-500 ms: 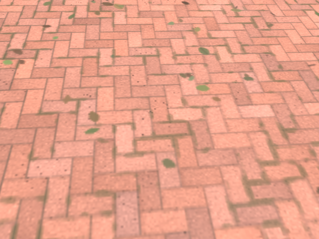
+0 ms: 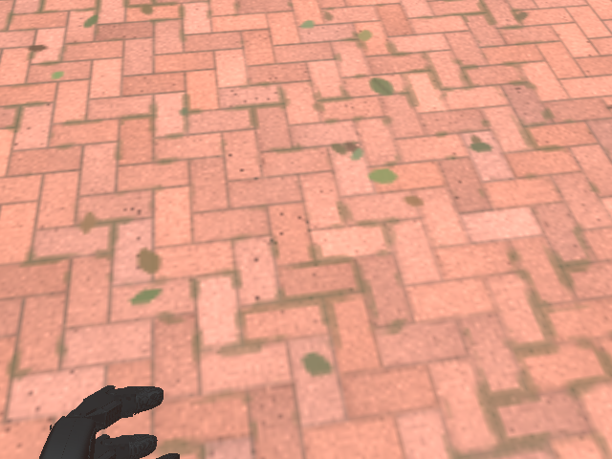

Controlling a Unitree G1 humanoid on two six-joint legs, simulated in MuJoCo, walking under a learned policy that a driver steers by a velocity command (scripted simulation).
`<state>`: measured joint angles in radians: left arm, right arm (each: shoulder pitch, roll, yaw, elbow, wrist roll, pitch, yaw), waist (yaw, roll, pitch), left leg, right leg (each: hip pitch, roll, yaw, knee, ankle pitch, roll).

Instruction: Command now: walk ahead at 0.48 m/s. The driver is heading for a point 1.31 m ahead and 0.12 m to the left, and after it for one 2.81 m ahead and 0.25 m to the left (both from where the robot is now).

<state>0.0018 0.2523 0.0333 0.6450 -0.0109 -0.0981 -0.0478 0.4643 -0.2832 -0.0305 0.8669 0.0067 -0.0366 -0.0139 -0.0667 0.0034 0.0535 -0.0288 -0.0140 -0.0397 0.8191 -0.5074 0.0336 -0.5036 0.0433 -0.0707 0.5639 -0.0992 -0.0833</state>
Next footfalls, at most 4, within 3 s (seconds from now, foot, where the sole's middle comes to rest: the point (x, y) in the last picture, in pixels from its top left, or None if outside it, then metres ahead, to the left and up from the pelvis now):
0.46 left None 0.44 0.16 -0.75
1.02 right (326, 323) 0.74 -0.08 -0.75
1.54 left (226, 228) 1.03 0.16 -0.75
2.08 right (310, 146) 1.33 -0.08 -0.75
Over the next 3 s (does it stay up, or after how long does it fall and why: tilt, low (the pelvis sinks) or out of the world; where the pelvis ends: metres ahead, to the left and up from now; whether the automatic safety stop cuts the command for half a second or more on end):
stays up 1.65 0.07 0.03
